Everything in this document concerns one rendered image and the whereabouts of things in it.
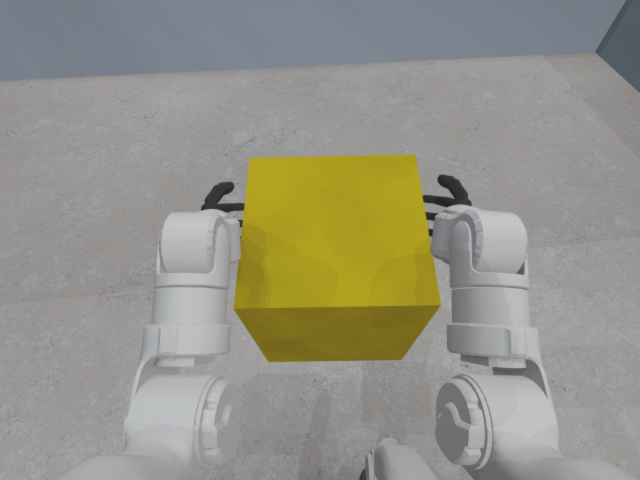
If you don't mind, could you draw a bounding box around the robot right thigh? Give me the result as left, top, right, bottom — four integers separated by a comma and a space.
365, 444, 438, 480

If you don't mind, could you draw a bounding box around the robot left forearm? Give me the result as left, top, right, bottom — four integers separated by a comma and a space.
123, 209, 241, 447

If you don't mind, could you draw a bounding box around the robot right shin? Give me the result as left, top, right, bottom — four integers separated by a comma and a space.
376, 438, 398, 448

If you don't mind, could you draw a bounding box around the carton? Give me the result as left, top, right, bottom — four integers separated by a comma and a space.
233, 154, 441, 362

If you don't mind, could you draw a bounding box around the robot left upper arm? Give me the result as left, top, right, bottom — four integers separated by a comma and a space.
56, 374, 240, 480

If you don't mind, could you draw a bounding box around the robot right forearm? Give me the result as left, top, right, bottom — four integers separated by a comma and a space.
430, 204, 559, 444

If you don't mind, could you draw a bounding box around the robot left hand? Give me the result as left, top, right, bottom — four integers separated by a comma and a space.
201, 182, 245, 241

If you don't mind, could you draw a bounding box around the robot right hand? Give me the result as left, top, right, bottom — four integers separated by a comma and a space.
423, 175, 472, 237

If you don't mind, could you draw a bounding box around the robot right upper arm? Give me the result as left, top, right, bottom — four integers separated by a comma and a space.
435, 374, 637, 480

